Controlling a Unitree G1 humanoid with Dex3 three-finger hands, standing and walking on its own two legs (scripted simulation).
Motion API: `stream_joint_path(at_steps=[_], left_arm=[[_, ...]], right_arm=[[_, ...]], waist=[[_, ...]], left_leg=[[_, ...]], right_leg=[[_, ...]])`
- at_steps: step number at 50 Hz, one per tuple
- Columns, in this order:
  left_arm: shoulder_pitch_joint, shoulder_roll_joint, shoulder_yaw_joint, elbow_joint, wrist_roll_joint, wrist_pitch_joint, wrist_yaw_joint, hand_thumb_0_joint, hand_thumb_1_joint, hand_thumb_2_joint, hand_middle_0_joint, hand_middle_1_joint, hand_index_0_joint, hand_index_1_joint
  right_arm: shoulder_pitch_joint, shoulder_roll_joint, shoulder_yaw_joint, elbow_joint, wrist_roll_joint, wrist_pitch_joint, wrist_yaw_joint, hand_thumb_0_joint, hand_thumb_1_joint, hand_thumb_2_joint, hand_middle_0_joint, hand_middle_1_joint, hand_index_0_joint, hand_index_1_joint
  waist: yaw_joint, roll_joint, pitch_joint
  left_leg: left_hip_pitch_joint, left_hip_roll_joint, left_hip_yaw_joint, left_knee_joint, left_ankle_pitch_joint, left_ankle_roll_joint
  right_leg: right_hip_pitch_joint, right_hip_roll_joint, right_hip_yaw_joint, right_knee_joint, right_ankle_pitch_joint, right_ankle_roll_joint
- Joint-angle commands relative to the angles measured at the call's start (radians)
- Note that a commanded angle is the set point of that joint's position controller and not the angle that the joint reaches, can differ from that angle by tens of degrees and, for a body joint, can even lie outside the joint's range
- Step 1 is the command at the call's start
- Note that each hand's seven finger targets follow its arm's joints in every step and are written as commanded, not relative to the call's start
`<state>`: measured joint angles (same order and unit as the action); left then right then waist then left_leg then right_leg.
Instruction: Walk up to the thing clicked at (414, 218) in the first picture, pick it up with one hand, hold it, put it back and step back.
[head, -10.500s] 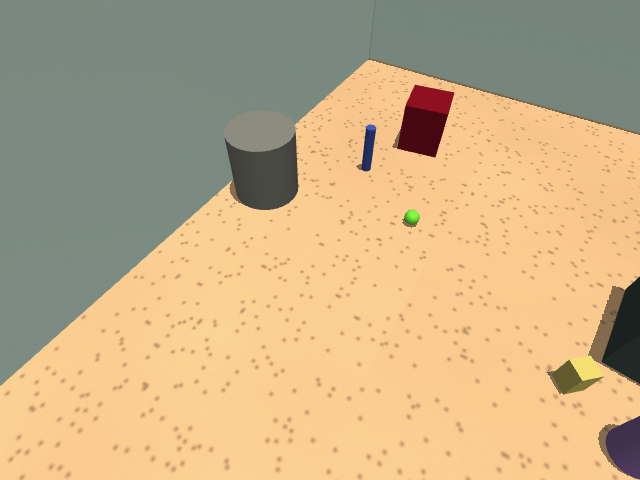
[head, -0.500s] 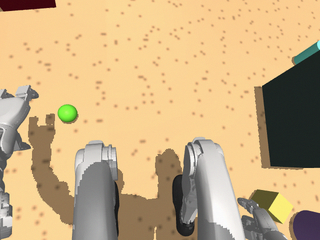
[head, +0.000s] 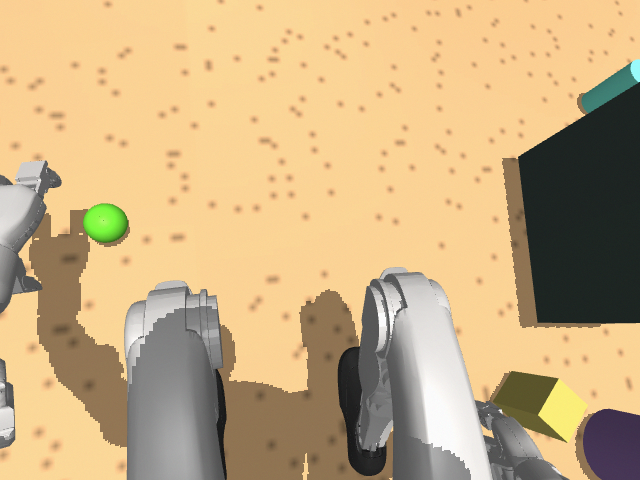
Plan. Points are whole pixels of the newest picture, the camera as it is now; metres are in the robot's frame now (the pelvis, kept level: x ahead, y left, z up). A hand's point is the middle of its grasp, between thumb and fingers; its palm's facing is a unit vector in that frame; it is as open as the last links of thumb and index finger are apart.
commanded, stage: rise first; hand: left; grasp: from above
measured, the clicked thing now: (106, 223) +0.44 +0.31 -0.30
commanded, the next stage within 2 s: approach in 0.48 s
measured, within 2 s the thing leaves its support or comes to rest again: neither
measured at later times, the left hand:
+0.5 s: hand (37, 237) +0.39 +0.35 -0.18, palm faces -0.44 -0.11 -0.89, open 14.1 cm
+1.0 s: hand (108, 185) +0.47 +0.27 -0.18, palm faces -0.35 -0.05 -0.94, open 14.1 cm
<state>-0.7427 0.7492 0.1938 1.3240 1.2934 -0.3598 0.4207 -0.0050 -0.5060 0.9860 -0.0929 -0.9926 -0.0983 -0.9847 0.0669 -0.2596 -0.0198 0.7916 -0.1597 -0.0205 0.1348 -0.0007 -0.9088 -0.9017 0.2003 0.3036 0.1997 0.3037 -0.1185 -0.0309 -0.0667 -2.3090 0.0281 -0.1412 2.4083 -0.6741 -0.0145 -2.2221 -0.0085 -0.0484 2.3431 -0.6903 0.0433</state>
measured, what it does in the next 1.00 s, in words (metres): stands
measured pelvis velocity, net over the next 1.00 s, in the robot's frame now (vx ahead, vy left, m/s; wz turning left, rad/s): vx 0.01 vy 0.00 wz -0.02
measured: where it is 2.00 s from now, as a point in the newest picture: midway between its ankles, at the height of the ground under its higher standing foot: (287, 441)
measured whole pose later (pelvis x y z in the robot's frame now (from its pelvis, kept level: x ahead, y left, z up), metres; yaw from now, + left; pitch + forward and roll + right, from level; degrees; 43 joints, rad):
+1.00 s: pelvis +0.01 +0.00 -0.01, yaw -1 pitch +34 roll -8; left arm -0.94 0.69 0.12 1.46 1.32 -0.19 0.54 -0.01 -0.54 1.01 -0.08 -1.05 -0.09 -1.04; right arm 0.10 -0.26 0.03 0.78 -0.18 -0.07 0.15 0.00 -0.92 -0.90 0.20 0.30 0.20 0.30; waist -0.25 -0.02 -0.06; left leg -2.36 0.03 -0.15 2.45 -0.69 -0.02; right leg -2.27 0.00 -0.06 2.37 -0.69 0.05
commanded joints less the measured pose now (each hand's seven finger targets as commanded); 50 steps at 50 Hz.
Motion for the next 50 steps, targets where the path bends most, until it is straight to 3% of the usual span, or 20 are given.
stream_joint_path(at_steps=[1, 6, 10, 12, 15, 17, 20, 24, 26, 28, 29, 30, 37, 41, 42, 45, 50], left_arm=[[-0.232, 0.306, 0.059, -0.106, -0.020, 0.012, 0.049, 0.000, -0.542, 0.997, -0.073, -0.997, -0.073, -0.997], [-0.242, 0.298, 0.049, -0.113, -0.024, 0.014, 0.044, 0.000, -0.540, 0.993, -0.067, -1.015, -0.071, -1.010], [-0.230, 0.315, 0.067, -0.114, -0.029, 0.009, 0.046, 0.000, -0.530, 0.985, -0.069, -1.018, -0.076, -1.009], [-0.227, 0.297, 0.054, -0.096, -0.021, 0.007, 0.045, 0.000, -0.536, 0.990, -0.065, -1.021, -0.071, -1.014], [-0.240, 0.314, 0.067, -0.094, -0.024, 0.004, 0.051, 0.000, -0.536, 0.989, -0.070, -1.019, -0.075, -1.013], [-0.230, 0.301, 0.056, -0.091, -0.019, 0.001, 0.052, 0.000, -0.542, 0.995, -0.076, -1.013, -0.076, -1.011], [-0.235, 0.319, 0.075, -0.107, -0.018, -0.002, 0.062, 0.000, -0.524, 0.983, -0.073, -1.022, -0.080, -1.013], [-0.245, 0.290, 0.045, -0.062, -0.013, 0.000, 0.064, 0.000, -0.533, 0.988, -0.073, -1.025, -0.078, -1.019], [-0.244, 0.310, 0.070, -0.070, -0.010, 0.000, 0.073, 0.000, -0.527, 0.986, -0.092, -0.995, -0.091, -0.996], [-0.261, 0.302, 0.055, -0.074, -0.007, 0.002, 0.076, 0.000, -0.537, 0.997, -0.076, -1.019, -0.078, -1.016], [-0.265, 0.309, 0.055, -0.060, -0.007, 0.004, 0.078, 0.000, -0.611, 1.077, -0.090, -0.960, -0.048, -1.003], [-0.269, 0.292, 0.051, -0.053, -0.011, 0.004, 0.084, 0.000, -0.548, 0.997, -0.063, -1.024, -0.064, -1.020], [-0.422, 0.195, -0.065, -0.049, 0.011, 0.016, 0.109, 0.000, -0.545, 0.994, -0.064, -1.055, -0.071, -1.046], [-0.483, 0.162, -0.095, -0.022, 0.011, 0.066, 0.144, 0.000, -0.559, 1.001, -0.062, -1.066, -0.068, -1.059], [-0.505, 0.175, -0.085, -0.027, 0.015, 0.083, 0.156, 0.000, -0.546, 0.992, -0.062, -1.066, -0.071, -1.055], [-0.490, 0.236, -0.029, -0.015, 0.015, 0.152, 0.171, 0.000, -0.570, 1.014, -0.066, -1.045, -0.065, -1.045], [-0.494, 0.243, -0.031, 0.050, -0.011, 0.244, 0.128, 0.000, -0.573, 1.009, -0.067, -1.044, -0.066, -1.044]], right_arm=[[0.170, -0.235, -0.080, -0.024, -0.004, -0.012, -0.015, 0.000, -0.903, -0.901, 0.200, 0.300, 0.200, 0.300], [0.167, -0.235, -0.078, -0.020, -0.013, -0.013, -0.013, 0.000, -0.903, -0.901, 0.200, 0.300, 0.200, 0.300], [0.167, -0.238, -0.078, -0.016, -0.015, -0.010, -0.010, 0.000, -0.902, -0.901, 0.200, 0.300, 0.200, 0.300], [0.172, -0.239, -0.077, -0.016, -0.016, -0.009, -0.009, 0.000, -0.900, -0.900, 0.200, 0.300, 0.200, 0.300], [0.164, -0.240, -0.074, -0.017, -0.017, -0.008, -0.007, 0.000, -0.903, -0.901, 0.200, 0.300, 0.200, 0.300], [0.168, -0.241, -0.073, -0.012, -0.021, -0.007, -0.006, 0.000, -0.905, -0.902, 0.200, 0.300, 0.200, 0.300], [0.168, -0.243, -0.073, -0.012, -0.023, -0.004, -0.006, 0.000, -0.902, -0.901, 0.200, 0.300, 0.200, 0.300], [0.161, -0.241, -0.073, -0.006, -0.022, -0.006, -0.005, 0.000, -0.903, -0.901, 0.200, 0.300, 0.200, 0.300], [0.173, -0.248, -0.067, -0.005, -0.026, -0.006, -0.005, 0.000, -0.904, -0.902, 0.200, 0.300, 0.200, 0.300], [0.164, -0.248, -0.071, -0.004, -0.026, -0.007, -0.003, 0.000, -0.903, -0.901, 0.200, 0.300, 0.200, 0.300], [0.164, -0.248, -0.068, -0.006, -0.025, -0.007, -0.004, 0.000, -0.908, -0.903, 0.200, 0.300, 0.199, 0.300], [0.165, -0.249, -0.069, -0.006, -0.027, -0.009, -0.003, 0.000, -0.901, -0.896, 0.200, 0.300, 0.200, 0.300], [0.200, -0.252, -0.050, 0.014, -0.033, -0.030, -0.002, 0.000, -0.905, -0.897, 0.200, 0.300, 0.200, 0.300], [0.210, -0.262, -0.046, 0.012, -0.027, -0.047, -0.003, 0.000, -0.909, -0.899, 0.200, 0.300, 0.200, 0.300], [0.213, -0.263, -0.043, 0.006, -0.029, -0.051, 0.000, 0.000, -0.906, -0.898, 0.200, 0.300, 0.200, 0.300], [0.218, -0.268, -0.036, -0.014, -0.020, -0.052, 0.000, 0.000, -0.908, -0.899, 0.200, 0.300, 0.200, 0.300], [0.223, -0.256, -0.010, -0.035, 0.000, -0.049, 0.009, 0.000, -0.909, -0.900, 0.200, 0.300, 0.200, 0.300]], waist=[[0.014, 0.231, -0.643], [0.005, 0.246, -0.645], [0.014, 0.235, -0.664], [0.004, 0.247, -0.648], [-0.001, 0.239, -0.629], [-0.003, 0.235, -0.636], [0.006, 0.239, -0.673], [-0.012, 0.248, -0.617], [-0.006, 0.258, -0.639], [-0.014, 0.258, -0.651], [-0.017, 0.248, -0.639], [-0.025, 0.241, -0.614], [-0.100, 0.282, -0.626], [-0.127, 0.331, -0.639], [-0.129, 0.352, -0.639], [-0.099, 0.385, -0.677], [-0.098, 0.341, -0.671]], left_leg=[[0.537, -0.032, 0.105, -0.253, 0.135, 0.046], [0.527, -0.031, 0.106, -0.239, 0.147, 0.047], [0.530, -0.031, 0.106, -0.226, 0.170, 0.046], [0.543, -0.030, 0.101, -0.232, 0.167, 0.044], [0.510, -0.032, 0.103, -0.224, 0.151, 0.046], [0.512, -0.032, 0.103, -0.219, 0.157, 0.046], [0.529, -0.032, 0.101, -0.215, 0.178, 0.045], [0.515, -0.031, 0.098, -0.214, 0.151, 0.044], [0.531, -0.033, 0.096, -0.215, 0.175, 0.043], [0.532, -0.030, 0.096, -0.209, 0.166, 0.042], [0.513, -0.033, 0.098, -0.206, 0.158, 0.044], [0.498, -0.031, 0.097, -0.206, 0.146, 0.044], [0.527, -0.029, 0.083, -0.202, 0.149, 0.042], [0.568, -0.020, 0.078, -0.208, 0.148, 0.034], [0.557, -0.021, 0.083, -0.214, 0.142, 0.035], [0.577, -0.019, 0.094, -0.232, 0.160, 0.032], [0.498, -0.024, 0.113, -0.230, 0.162, 0.045]], right_leg=[[0.248, 0.032, -0.093, -0.239, 0.153, -0.070], [0.255, 0.033, -0.092, -0.230, 0.168, -0.064], [0.265, 0.034, -0.090, -0.222, 0.189, -0.067], [0.248, 0.033, -0.096, -0.213, 0.183, -0.069], [0.249, 0.033, -0.095, -0.217, 0.174, -0.068], [0.257, 0.034, -0.092, -0.217, 0.181, -0.066], [0.269, 0.037, -0.095, -0.209, 0.198, -0.066], [0.225, 0.036, -0.098, -0.204, 0.173, -0.067], [0.245, 0.033, -0.101, -0.198, 0.190, -0.063], [0.237, 0.037, -0.102, -0.200, 0.191, -0.064], [0.240, 0.038, -0.099, -0.207, 0.185, -0.066], [0.227, 0.035, -0.102, -0.202, 0.173, -0.065], [0.198, 0.041, -0.117, -0.198, 0.185, -0.059], [0.166, 0.039, -0.129, -0.186, 0.193, -0.060], [0.174, 0.038, -0.127, -0.191, 0.192, -0.060], [0.195, 0.034, -0.119, -0.190, 0.214, -0.066], [0.257, 0.038, -0.099, -0.221, 0.238, -0.073]])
